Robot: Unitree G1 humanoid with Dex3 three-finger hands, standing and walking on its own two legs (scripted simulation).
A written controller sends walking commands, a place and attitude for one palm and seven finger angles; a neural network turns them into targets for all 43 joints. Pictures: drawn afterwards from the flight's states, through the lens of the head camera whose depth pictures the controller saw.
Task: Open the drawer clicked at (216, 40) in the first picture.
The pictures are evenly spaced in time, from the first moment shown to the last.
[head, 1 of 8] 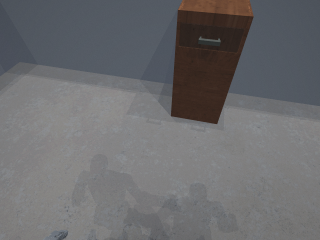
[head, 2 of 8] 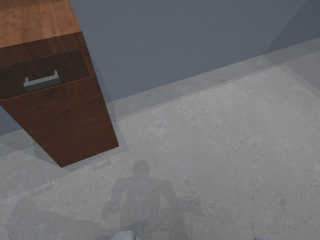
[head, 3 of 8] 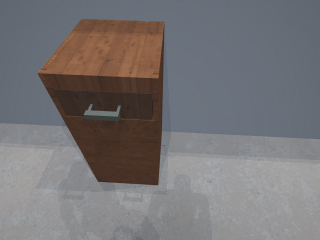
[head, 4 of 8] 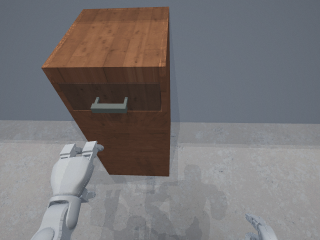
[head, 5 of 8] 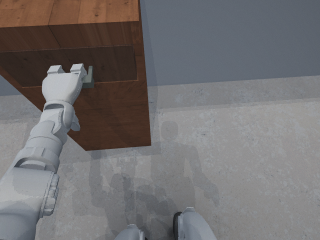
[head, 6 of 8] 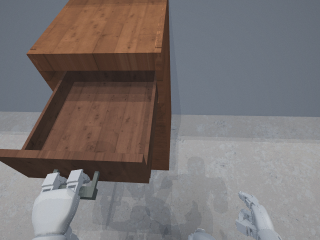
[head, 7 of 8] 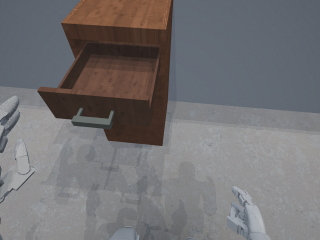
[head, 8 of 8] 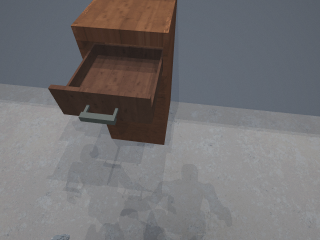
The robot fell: no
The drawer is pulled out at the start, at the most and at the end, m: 0.00 0.30 0.30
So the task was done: yes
